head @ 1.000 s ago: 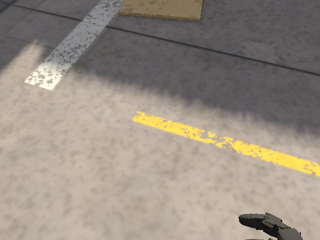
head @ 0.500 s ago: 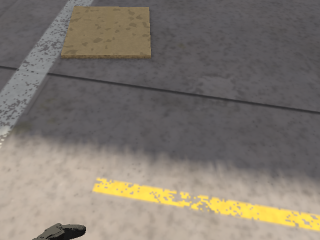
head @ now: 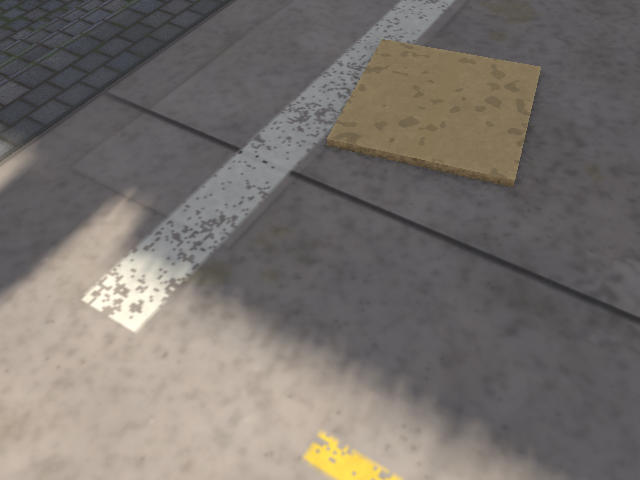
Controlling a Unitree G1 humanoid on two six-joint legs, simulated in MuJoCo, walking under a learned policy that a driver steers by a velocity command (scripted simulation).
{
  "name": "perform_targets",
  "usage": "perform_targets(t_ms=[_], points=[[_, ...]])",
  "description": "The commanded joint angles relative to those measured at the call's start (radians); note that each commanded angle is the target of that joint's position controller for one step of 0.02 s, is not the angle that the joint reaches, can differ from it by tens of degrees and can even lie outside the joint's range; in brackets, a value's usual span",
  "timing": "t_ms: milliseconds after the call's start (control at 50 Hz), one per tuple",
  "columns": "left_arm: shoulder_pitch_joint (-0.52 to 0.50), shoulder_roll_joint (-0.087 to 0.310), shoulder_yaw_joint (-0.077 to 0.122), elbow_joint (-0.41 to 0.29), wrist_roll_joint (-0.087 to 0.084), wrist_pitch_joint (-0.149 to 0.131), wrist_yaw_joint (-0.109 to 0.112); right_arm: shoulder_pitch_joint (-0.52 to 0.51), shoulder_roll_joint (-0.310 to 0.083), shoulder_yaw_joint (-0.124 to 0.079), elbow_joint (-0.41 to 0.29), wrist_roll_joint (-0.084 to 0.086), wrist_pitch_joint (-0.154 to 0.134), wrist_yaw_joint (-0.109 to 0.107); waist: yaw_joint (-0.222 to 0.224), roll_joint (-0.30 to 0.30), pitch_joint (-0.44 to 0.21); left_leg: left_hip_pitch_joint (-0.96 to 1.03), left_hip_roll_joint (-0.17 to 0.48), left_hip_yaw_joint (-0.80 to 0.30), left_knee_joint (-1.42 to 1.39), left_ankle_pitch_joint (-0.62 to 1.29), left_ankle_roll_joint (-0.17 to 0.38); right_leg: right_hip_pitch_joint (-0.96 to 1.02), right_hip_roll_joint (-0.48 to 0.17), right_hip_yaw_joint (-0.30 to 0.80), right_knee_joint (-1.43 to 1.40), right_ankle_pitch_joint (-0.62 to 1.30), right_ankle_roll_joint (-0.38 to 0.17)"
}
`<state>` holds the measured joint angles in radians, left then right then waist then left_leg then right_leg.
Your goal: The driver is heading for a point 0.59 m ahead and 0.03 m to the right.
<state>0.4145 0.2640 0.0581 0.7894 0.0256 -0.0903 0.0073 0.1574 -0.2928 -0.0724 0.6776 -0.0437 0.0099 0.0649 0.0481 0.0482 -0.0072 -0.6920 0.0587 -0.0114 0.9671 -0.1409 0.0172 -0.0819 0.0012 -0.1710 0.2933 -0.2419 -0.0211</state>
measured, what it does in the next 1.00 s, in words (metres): walks ahead: left foot, then right foot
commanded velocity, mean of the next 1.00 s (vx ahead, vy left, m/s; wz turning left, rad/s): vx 0.33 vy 0.00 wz -0.13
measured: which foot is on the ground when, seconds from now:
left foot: up 0.00-0.16, down 0.18-0.68, up 0.70-1.00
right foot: down 0.00-0.18, up 0.20-0.66, down 0.68-1.00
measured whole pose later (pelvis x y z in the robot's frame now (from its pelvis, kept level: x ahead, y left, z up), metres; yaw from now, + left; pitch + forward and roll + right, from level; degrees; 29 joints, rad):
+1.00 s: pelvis +0.38 +0.05 +0.00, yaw -11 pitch +2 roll +1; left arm 0.32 0.26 0.08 0.76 0.02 0.00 -0.01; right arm 0.19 -0.26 -0.04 0.74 -0.04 0.00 0.00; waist 0.03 0.02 0.00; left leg -0.52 0.06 -0.06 0.84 -0.28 -0.05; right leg -0.27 0.14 0.10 0.37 -0.12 -0.11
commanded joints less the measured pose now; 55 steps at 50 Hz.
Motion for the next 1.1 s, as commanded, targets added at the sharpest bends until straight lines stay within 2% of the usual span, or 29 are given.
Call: perform_targets(t_ms=[20,80,120,140,160,180,200,220,240,260,280,320,360,480,540,580,640,660,680,700,720,740,760,780,800,860,900,960,1100], points=[[-0.067,0.118,0.025,-0.067,-0.001,-0.016,-0.001,-0.074,0.004,0.018,-0.083,0.006,-0.007,0.019,-0.026,-0.136,0.061,0.071,0.017,0.031,-0.163,0.081,0.015,-0.075,-0.247,0.075,-0.133,0.241,-0.115],[-0.017,0.158,0.037,-0.044,-0.001,-0.002,0.003,-0.150,-0.012,0.016,-0.117,0.004,-0.009,0.024,0.006,-0.138,0.077,0.122,-0.005,0.097,-0.273,0.001,0.052,-0.006,-0.270,0.040,-0.100,0.284,-0.095],[0.007,0.185,0.043,-0.028,-0.001,0.013,0.006,-0.149,-0.029,0.009,-0.129,-0.004,-0.011,0.017,0.003,-0.143,0.061,0.167,-0.051,0.133,-0.325,-0.108,0.087,0.071,-0.283,0.006,0.007,0.503,-0.082],[0.017,0.200,0.044,-0.019,-0.003,0.022,0.008,-0.105,-0.039,0.001,-0.120,-0.008,-0.014,0.010,-0.019,-0.145,0.023,0.234,-0.092,0.149,-0.352,-0.156,0.107,0.101,-0.281,-0.023,0.127,0.683,-0.076],[0.016,0.207,0.043,-0.016,-0.008,0.032,0.011,0.020,-0.049,-0.010,-0.084,-0.017,-0.024,-0.001,-0.079,-0.121,-0.050,0.389,-0.145,0.160,-0.420,-0.135,0.131,0.081,-0.261,-0.063,0.324,0.773,-0.062],[0.041,0.172,0.028,-0.024,-0.007,0.033,0.011,0.194,-0.085,-0.027,-0.031,-0.028,-0.035,-0.016,-0.146,-0.054,-0.162,0.670,-0.108,0.062,-0.454,-0.137,0.163,-0.086,-0.235,-0.073,0.564,0.611,-0.039],[0.057,0.048,-0.009,-0.098,-0.016,0.029,-0.010,0.251,-0.197,-0.050,-0.037,-0.023,-0.041,-0.033,-0.140,0.189,-0.267,0.982,0.230,-0.436,-0.533,-0.284,0.264,-0.492,-0.120,-0.074,0.901,-0.062,0.017],[-0.006,0.103,0.006,-0.117,-0.003,0.030,-0.010,0.295,-0.222,-0.055,-0.051,0.016,-0.035,-0.045,-0.177,0.137,-0.336,0.999,0.352,-0.750,-0.680,-0.117,0.316,-0.619,-0.023,0.095,1.063,-0.289,0.024],[-0.093,0.117,0.013,-0.130,-0.011,0.035,-0.010,0.263,-0.193,-0.048,-0.027,0.021,-0.032,-0.056,-0.168,0.031,-0.204,0.924,0.317,-0.537,-0.648,0.040,0.290,-0.680,-0.075,0.161,1.097,-0.189,0.010],[-0.100,0.087,-0.001,-0.121,-0.023,0.026,-0.013,0.219,-0.138,-0.030,-0.015,0.017,-0.040,-0.062,-0.127,0.012,-0.106,0.777,0.272,-0.392,-0.645,0.194,0.257,-0.640,-0.100,0.171,1.037,-0.122,0.001],[-0.075,0.078,-0.002,-0.097,-0.019,0.029,-0.018,0.174,-0.093,-0.014,-0.006,0.015,-0.050,-0.061,-0.079,-0.014,-0.061,0.677,0.215,-0.283,-0.665,0.239,0.204,-0.577,-0.126,0.184,0.954,-0.093,-0.005],[0.004,0.080,0.003,-0.046,0.002,0.061,-0.024,0.122,-0.044,0.007,0.002,0.026,-0.071,-0.059,-0.023,0.024,-0.026,0.541,0.165,-0.152,-0.717,0.352,0.161,-0.451,-0.117,0.190,0.895,-0.063,0.006],[0.020,0.067,0.008,-0.024,-0.006,0.077,-0.028,0.130,-0.048,0.009,0.023,0.027,-0.091,-0.059,-0.005,0.013,-0.008,0.525,0.158,-0.068,-0.725,0.586,0.157,-0.440,-0.072,0.205,0.876,-0.037,0.014],[-0.125,0.029,0.004,-0.048,0.002,0.081,-0.034,0.126,-0.030,0.020,0.053,0.031,-0.088,-0.080,-0.027,0.052,0.037,0.577,0.127,0.115,-0.725,0.668,0.129,-0.496,-0.041,0.163,0.626,0.148,0.013],[-0.202,0.005,-0.008,-0.079,0.008,0.079,-0.044,0.166,-0.045,0.015,0.077,0.033,-0.079,-0.093,-0.066,0.051,0.030,0.636,0.142,0.146,-0.681,0.682,0.136,-0.452,-0.029,0.113,0.453,0.186,-0.004],[-0.198,0.016,-0.005,-0.091,0.012,0.078,-0.047,0.179,-0.063,0.008,0.090,0.033,-0.069,-0.100,-0.069,0.057,0.022,0.677,0.163,0.148,-0.619,0.714,0.133,-0.423,-0.011,0.093,0.395,0.140,-0.026],[-0.111,0.047,0.012,-0.088,0.018,0.071,-0.042,0.158,-0.093,-0.006,0.093,0.035,-0.053,-0.110,-0.030,0.042,-0.016,0.691,0.174,0.151,-0.413,0.801,0.113,-0.316,0.039,0.074,0.300,0.042,-0.082],[-0.027,0.056,0.019,-0.067,0.023,0.060,-0.036,0.142,-0.098,-0.008,0.089,0.039,-0.046,-0.110,0.016,-0.006,-0.059,0.660,0.137,0.178,-0.248,0.715,0.085,-0.208,0.058,0.082,0.195,0.140,-0.105],[0.049,0.140,0.041,-0.066,0.027,0.048,-0.024,0.156,-0.098,-0.008,0.068,0.038,-0.047,-0.107,0.054,-0.120,-0.133,0.508,0.059,0.199,0.024,0.384,0.033,-0.026,-0.080,0.274,0.163,0.548,-0.165],[0.035,0.258,0.072,-0.078,0.005,0.054,-0.013,0.234,0.006,0.014,0.023,0.032,-0.034,-0.095,-0.033,-0.297,-0.207,0.196,-0.152,0.169,0.343,-0.526,-0.012,0.179,-0.354,0.669,0.208,1.067,-0.354],[0.076,0.250,0.076,-0.080,-0.051,0.067,-0.016,0.246,-0.011,0.018,0.034,-0.002,-0.016,-0.087,0.002,-0.194,-0.328,0.158,-0.106,-0.037,0.409,-0.520,-0.013,0.211,-0.363,0.749,0.151,0.792,-0.416],[-0.006,0.202,0.069,-0.099,-0.041,0.085,-0.009,0.188,-0.033,0.017,0.022,0.008,-0.014,-0.082,0.003,-0.178,-0.229,0.075,-0.082,-0.050,0.417,-0.456,-0.016,0.117,-0.344,0.750,0.057,0.286,-0.422],[-0.079,0.129,0.047,-0.104,-0.031,0.101,-0.005,0.100,-0.062,0.012,0.010,0.005,-0.020,-0.080,-0.010,-0.093,-0.065,0.039,-0.034,-0.049,0.315,-0.370,-0.015,-0.034,-0.279,0.690,-0.031,-0.075,-0.353],[-0.128,0.099,0.036,-0.110,-0.026,0.108,-0.004,0.053,-0.076,0.006,-0.004,0.001,-0.020,-0.076,-0.032,-0.094,0.005,0.058,-0.012,-0.044,0.208,-0.310,-0.018,-0.123,-0.215,0.650,-0.087,-0.221,-0.291],[-0.143,0.093,0.034,-0.109,-0.020,0.108,-0.003,0.066,-0.071,0.008,0.001,-0.003,-0.013,-0.071,-0.048,-0.118,0.027,0.112,-0.009,-0.031,0.144,-0.262,-0.028,-0.181,-0.167,0.600,-0.111,-0.215,-0.256],[-0.123,0.136,0.050,-0.101,-0.014,0.083,-0.012,0.104,-0.031,0.020,0.021,-0.005,-0.006,-0.061,-0.056,-0.098,-0.026,0.171,-0.019,-0.016,0.055,-0.185,-0.050,-0.192,-0.113,0.537,-0.109,-0.136,-0.238],[-0.107,0.149,0.057,-0.098,-0.013,0.077,-0.016,0.071,-0.031,0.021,0.012,-0.003,-0.010,-0.062,-0.041,-0.117,-0.022,0.144,-0.015,-0.018,-0.016,-0.167,-0.067,-0.179,-0.108,0.554,-0.119,-0.186,-0.238],[-0.075,0.138,0.054,-0.085,-0.009,0.073,-0.015,0.032,-0.027,0.022,0.010,0.007,-0.015,-0.071,-0.014,-0.132,-0.001,0.131,-0.012,-0.017,-0.119,-0.126,-0.079,-0.151,-0.108,0.534,-0.102,-0.067,-0.224],[-0.070,0.136,0.045,-0.071,0.005,0.076,-0.015,0.022,-0.027,0.028,0.002,0.026,-0.030,-0.087,-0.004,-0.152,-0.031,0.278,-0.057,0.006,-0.271,-0.188,-0.034,-0.146,-0.130,0.532,0.026,0.229,-0.218]])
